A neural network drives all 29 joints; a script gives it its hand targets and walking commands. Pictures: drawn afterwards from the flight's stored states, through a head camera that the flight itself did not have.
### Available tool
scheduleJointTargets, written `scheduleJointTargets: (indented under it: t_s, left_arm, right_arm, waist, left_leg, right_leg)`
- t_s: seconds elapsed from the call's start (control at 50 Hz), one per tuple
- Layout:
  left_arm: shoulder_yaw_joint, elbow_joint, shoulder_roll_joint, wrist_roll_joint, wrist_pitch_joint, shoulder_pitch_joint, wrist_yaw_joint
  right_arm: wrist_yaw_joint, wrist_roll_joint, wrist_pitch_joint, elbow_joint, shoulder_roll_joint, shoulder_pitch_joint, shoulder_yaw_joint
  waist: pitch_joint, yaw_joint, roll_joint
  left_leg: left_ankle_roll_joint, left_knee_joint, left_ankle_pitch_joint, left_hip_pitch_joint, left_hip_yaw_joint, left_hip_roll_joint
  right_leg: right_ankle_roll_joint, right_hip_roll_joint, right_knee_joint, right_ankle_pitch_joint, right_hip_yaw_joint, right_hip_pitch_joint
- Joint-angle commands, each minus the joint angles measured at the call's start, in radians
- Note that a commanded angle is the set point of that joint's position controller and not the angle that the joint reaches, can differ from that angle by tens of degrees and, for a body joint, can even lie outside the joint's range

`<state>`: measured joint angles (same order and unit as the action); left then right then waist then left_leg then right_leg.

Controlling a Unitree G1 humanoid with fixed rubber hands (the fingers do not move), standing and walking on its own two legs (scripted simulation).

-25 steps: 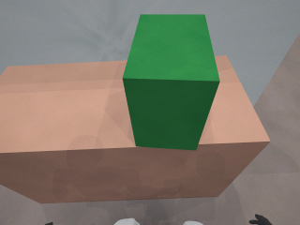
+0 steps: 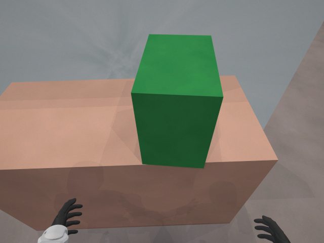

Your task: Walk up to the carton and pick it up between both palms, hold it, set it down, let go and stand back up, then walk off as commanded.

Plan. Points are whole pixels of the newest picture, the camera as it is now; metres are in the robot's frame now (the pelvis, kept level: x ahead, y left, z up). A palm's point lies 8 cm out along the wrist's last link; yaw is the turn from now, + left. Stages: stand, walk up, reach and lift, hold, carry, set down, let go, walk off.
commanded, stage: reach and lift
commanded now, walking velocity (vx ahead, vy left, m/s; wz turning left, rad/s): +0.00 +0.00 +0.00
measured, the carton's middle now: (176, 100) +0.52 -0.03 +0.07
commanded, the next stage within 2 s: none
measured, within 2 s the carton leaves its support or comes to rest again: neither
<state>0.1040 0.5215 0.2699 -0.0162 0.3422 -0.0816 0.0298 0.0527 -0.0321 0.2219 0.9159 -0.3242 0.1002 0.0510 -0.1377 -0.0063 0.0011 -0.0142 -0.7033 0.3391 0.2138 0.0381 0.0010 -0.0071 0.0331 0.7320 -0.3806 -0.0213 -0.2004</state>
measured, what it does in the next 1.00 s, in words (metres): stands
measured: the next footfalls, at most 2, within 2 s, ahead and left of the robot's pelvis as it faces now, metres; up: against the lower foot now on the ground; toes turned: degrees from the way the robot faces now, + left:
none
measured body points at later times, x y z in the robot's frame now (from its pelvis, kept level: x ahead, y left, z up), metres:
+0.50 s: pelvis -0.03 +0.01 +0.01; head -0.06 +0.01 +0.46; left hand +0.18 +0.25 -0.04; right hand +0.12 -0.24 -0.04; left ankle +0.04 +0.12 -0.71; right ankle +0.02 -0.12 -0.71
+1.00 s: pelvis -0.01 +0.00 +0.02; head -0.04 +0.00 +0.47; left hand +0.19 +0.21 +0.00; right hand +0.17 -0.22 +0.01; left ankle +0.04 +0.12 -0.71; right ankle +0.02 -0.12 -0.72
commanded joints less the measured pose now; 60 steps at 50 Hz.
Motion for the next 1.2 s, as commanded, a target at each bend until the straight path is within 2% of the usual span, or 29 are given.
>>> scheduleJointTargets:
  t_s: [0.0,0.04,0.12,0.2,0.22,0.26,0.3,0.32,0.36,0.38,0.42,0.46,0.5,0.52,0.56,0.58,0.6,0.62,0.64,0.66,0.76,0.8,0.88,0.92,0.94,0.98,1.04,1.12,1.18]
  left_arm:
    - [0.055,-0.148,0.174,-0.009,-0.052,0.04,-0.017]
    - [0.047,-0.17,0.186,0.017,-0.068,0.049,-0.015]
    - [0.012,-0.184,0.148,0.036,-0.098,0.012,0.005]
    - [0.035,-0.214,0.137,0.031,-0.147,0.026,0.009]
    - [0.025,-0.228,0.133,0.054,-0.161,0.04,0.008]
    - [0.036,-0.213,0.131,0.068,-0.18,0.051,0.006]
    - [0.04,-0.266,0.133,0.053,-0.193,0.031,0.004]
    - [0.042,-0.258,0.121,0.043,-0.188,0.023,0.004]
    - [0.016,-0.318,0.122,0.068,-0.189,0.067,0.005]
    - [0.018,-0.339,0.14,0.096,-0.186,0.079,-0.009]
    - [0.018,-0.428,0.155,0.108,-0.169,0.133,0.004]
    - [0.022,-0.474,0.158,0.112,-0.156,0.108,0.005]
    - [0.031,-0.477,0.156,0.098,-0.124,0.087,0.007]
    - [0.008,-0.514,0.126,0.105,-0.125,0.056,0.012]
    - [-0.001,-0.542,0.104,0.083,-0.131,0.058,0.029]
    - [-0.04,-0.512,0.049,0.059,-0.122,0.036,0.047]
    - [-0.047,-0.446,0.017,0.016,-0.13,0.029,0.06]
    - [-0.048,-0.423,-0.02,-0.009,-0.154,-0.013,0.057]
    - [-0.06,-0.372,-0.053,-0.019,-0.178,-0.053,0.054]
    - [-0.03,-0.368,-0.029,-0.024,-0.202,-0.054,0.051]
    - [-0.05,-0.479,-0.001,0.044,-0.293,-0.061,0.065]
    - [-0.089,-0.516,-0.032,0.063,-0.32,-0.038,0.073]
    - [-0.083,-0.552,0.011,0.144,-0.372,-0.047,0.069]
    - [-0.106,-0.608,0.035,0.189,-0.394,0.006,0.069]
    - [-0.101,-0.595,0.042,0.185,-0.401,0.017,0.075]
    - [-0.071,-0.571,0.069,0.213,-0.391,-0.015,0.056]
    - [-0.025,-0.638,0.12,0.232,-0.384,0.008,0.049]
    - [-0.082,-0.732,0.101,0.248,-0.355,-0.058,0.057]
    - [-0.057,-0.79,0.104,0.267,-0.336,-0.096,0.038]
  right_arm:
    - [-0.044,-0.007,-0.013,-0.333,-0.072,0.01,0.07]
    - [-0.05,0.0,-0.016,-0.384,-0.049,-0.003,0.072]
    - [-0.035,0.006,-0.037,-0.465,-0.044,0.031,0.073]
    - [-0.051,0.006,-0.049,-0.584,-0.045,0.036,0.055]
    - [-0.053,0.008,-0.053,-0.615,-0.034,0.047,0.06]
    - [-0.058,0.017,-0.06,-0.686,-0.014,0.005,0.039]
    - [-0.063,0.016,-0.072,-0.689,-0.011,0.076,0.027]
    - [-0.056,0.033,-0.073,-0.728,-0.002,0.08,-0.007]
    - [-0.057,0.036,-0.101,-0.766,0.018,0.084,-0.009]
    - [-0.07,0.059,-0.107,-0.804,0.051,0.112,-0.03]
    - [-0.087,0.077,-0.125,-0.86,0.045,0.09,-0.026]
    - [-0.095,0.11,-0.147,-0.919,0.063,0.135,-0.019]
    - [-0.093,0.139,-0.185,-0.914,0.063,0.115,-0.029]
    - [-0.09,0.136,-0.192,-0.924,0.048,0.159,-0.007]
    - [-0.07,0.149,-0.195,-0.966,0.009,0.127,-0.008]
    - [-0.049,0.147,-0.207,-0.938,-0.016,0.108,0.02]
    - [-0.028,0.124,-0.21,-0.904,-0.057,0.08,0.042]
    - [-0.011,0.121,-0.196,-0.89,-0.083,0.076,0.029]
    - [0.002,0.134,-0.177,-0.872,-0.113,0.053,0.038]
    - [0.003,0.145,-0.171,-0.894,-0.1,0.058,0.018]
    - [-0.004,0.153,-0.108,-0.942,0.002,0.116,-0.006]
    - [-0.006,0.157,-0.104,-0.913,0.018,0.134,-0.004]
    - [-0.033,0.156,-0.081,-1.051,0.099,0.157,-0.053]
    - [-0.043,0.165,-0.076,-1.132,0.146,0.123,-0.063]
    - [-0.045,0.173,-0.088,-1.092,0.16,0.119,-0.094]
    - [-0.073,0.19,-0.11,-1.115,0.182,0.179,-0.112]
    - [-0.125,0.207,-0.119,-1.218,0.206,0.182,-0.157]
    - [-0.163,0.2,-0.16,-1.244,0.219,0.229,-0.122]
    - [-0.177,0.227,-0.156,-1.363,0.234,0.226,-0.149]
  waist:
    - [0.15,0.042,-0.152]
    - [0.133,0.067,-0.124]
    - [0.143,0.062,-0.06]
    - [0.138,0.066,-0.021]
    - [0.147,0.049,-0.035]
    - [0.111,0.079,-0.062]
    - [0.115,0.054,-0.063]
    - [0.129,0.087,-0.086]
    - [0.152,0.067,-0.148]
    - [0.149,0.07,-0.237]
    - [0.11,0.086,-0.253]
    - [0.098,0.069,-0.244]
    - [0.068,0.081,-0.172]
    - [0.107,0.063,-0.13]
    - [0.113,0.074,0.009]
    - [0.099,0.075,0.144]
    - [0.118,0.074,0.27]
    - [0.142,0.087,0.283]
    - [0.125,0.077,0.276]
    - [0.16,0.098,0.263]
    - [0.105,0.096,0.1]
    - [0.12,0.048,0.125]
    - [0.155,0.091,-0.021]
    - [0.159,0.088,-0.061]
    - [0.138,0.116,-0.017]
    - [0.118,0.113,-0.126]
    - [0.137,0.126,-0.172]
    - [0.144,0.103,-0.059]
    - [0.24,0.147,-0.044]
  left_leg:
    - [0.011,0.269,-0.141,-0.025,0.05,0.006]
    - [0.014,0.295,-0.115,-0.029,0.059,0.001]
    - [-0.002,0.373,-0.022,0.059,0.054,0.037]
    - [-0.053,0.453,0.079,0.24,0.104,0.053]
    - [-0.061,0.457,0.087,0.241,0.092,0.056]
    - [-0.077,0.454,0.104,0.288,0.101,0.048]
    - [-0.082,0.436,0.122,0.202,0.086,0.033]
    - [-0.073,0.391,0.089,0.132,0.083,0.008]
    - [-0.055,0.306,0.069,-0.106,0.056,-0.028]
    - [-0.035,0.192,-0.048,-0.314,0.051,-0.074]
    - [-0.011,0.147,-0.049,-0.486,0.004,-0.09]
    - [-0.002,0.13,-0.062,-0.62,-0.032,-0.093]
    - [-0.006,0.142,-0.043,-0.597,-0.042,-0.081]
    - [-0.003,0.205,0.022,-0.557,-0.075,-0.041]
    - [-0.032,0.333,0.203,-0.288,-0.103,0.03]
    - [-0.04,0.479,0.327,-0.057,-0.137,0.101]
    - [-0.085,0.632,0.516,0.305,-0.138,0.184]
    - [-0.107,0.694,0.549,0.496,-0.118,0.209]
    - [-0.125,0.723,0.589,0.63,-0.13,0.238]
    - [-0.131,0.696,0.507,0.652,-0.101,0.207]
    - [-0.068,0.615,0.246,0.455,-0.037,0.103]
    - [-0.066,0.638,0.297,0.404,-0.069,0.113]
    - [-0.057,0.558,0.135,0.25,-0.009,0.045]
    - [-0.039,0.507,0.088,0.141,0.0,0.023]
    - [-0.032,0.507,0.071,0.104,0.009,0.016]
    - [-0.006,0.389,-0.036,-0.128,0.019,-0.04]
    - [0.006,0.302,-0.116,-0.328,0.0,-0.075]
    - [0.012,0.39,-0.176,-0.177,0.005,-0.009]
    - [0.01,0.397,-0.294,-0.156,0.018,-0.016]
  right_leg:
    - [0.013,-0.041,-0.298,0.218,0.031,0.017]
    - [0.016,-0.035,-0.321,0.162,0.034,-0.011]
    - [0.036,-0.062,-0.323,0.084,0.019,0.059]
    - [-0.003,-0.099,-0.28,0.084,0.028,0.254]
    - [0.001,-0.102,-0.28,0.087,0.021,0.269]
    - [0.005,-0.097,-0.291,0.018,0.048,0.3]
    - [0.028,-0.074,-0.313,-0.028,0.054,0.241]
    - [0.048,-0.037,-0.345,-0.088,0.079,0.117]
    - [0.098,0.029,-0.434,-0.249,0.103,-0.137]
    - [0.139,0.099,-0.514,-0.363,0.143,-0.372]
    - [0.166,0.138,-0.552,-0.398,0.127,-0.574]
    - [0.171,0.153,-0.574,-0.361,0.123,-0.695]
    - [0.182,0.157,-0.573,-0.369,0.125,-0.682]
    - [0.159,0.125,-0.521,-0.261,0.083,-0.592]
    - [0.109,0.05,-0.411,-0.148,0.063,-0.323]
    - [0.065,-0.029,-0.308,0.013,0.021,-0.063]
    - [-0.001,-0.149,-0.173,0.13,-0.021,0.328]
    - [-0.032,-0.176,-0.137,0.24,-0.001,0.546]
    - [-0.05,-0.204,-0.109,0.288,-0.004,0.68]
    - [-0.05,-0.19,-0.109,0.283,0.016,0.701]
    - [-0.024,-0.128,-0.236,0.19,0.055,0.522]
    - [-0.028,-0.138,-0.239,0.195,0.047,0.494]
    - [-0.004,-0.087,-0.34,0.107,0.077,0.368]
    - [0.009,-0.057,-0.386,0.031,0.094,0.222]
    - [0.013,-0.052,-0.383,0.016,0.087,0.183]
    - [0.062,0.031,-0.482,-0.057,0.114,-0.044]
    - [0.082,0.085,-0.529,-0.094,0.132,-0.258]
    - [0.042,0.011,-0.455,0.096,0.096,-0.051]
    - [0.004,-0.021,-0.422,0.29,0.101,0.07]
